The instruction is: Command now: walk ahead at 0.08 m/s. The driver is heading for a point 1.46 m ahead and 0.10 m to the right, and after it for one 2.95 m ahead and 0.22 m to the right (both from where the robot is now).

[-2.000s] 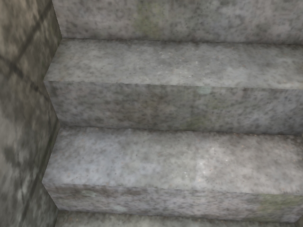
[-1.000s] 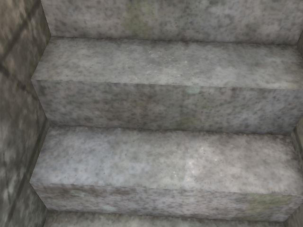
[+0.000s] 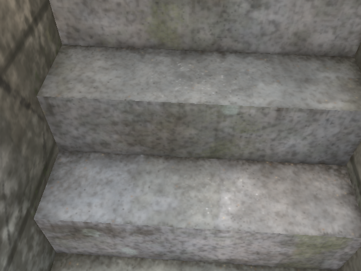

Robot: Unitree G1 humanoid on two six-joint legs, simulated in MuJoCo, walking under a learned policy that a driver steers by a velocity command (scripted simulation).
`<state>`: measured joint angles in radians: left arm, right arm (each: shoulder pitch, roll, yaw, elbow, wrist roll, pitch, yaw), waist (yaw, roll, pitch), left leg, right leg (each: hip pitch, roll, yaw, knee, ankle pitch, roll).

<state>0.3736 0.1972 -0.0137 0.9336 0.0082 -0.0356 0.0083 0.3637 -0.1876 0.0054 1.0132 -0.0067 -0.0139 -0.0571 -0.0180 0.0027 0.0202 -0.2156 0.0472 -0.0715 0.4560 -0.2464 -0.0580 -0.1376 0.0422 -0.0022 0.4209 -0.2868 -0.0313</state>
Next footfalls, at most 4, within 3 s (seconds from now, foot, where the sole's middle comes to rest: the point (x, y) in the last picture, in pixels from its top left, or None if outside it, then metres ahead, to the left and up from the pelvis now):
none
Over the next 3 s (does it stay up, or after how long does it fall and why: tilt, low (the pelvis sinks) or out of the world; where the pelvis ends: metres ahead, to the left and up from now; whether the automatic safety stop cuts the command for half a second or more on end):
stays up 0.00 0.00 0.00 its command is cut before an obstacle from the start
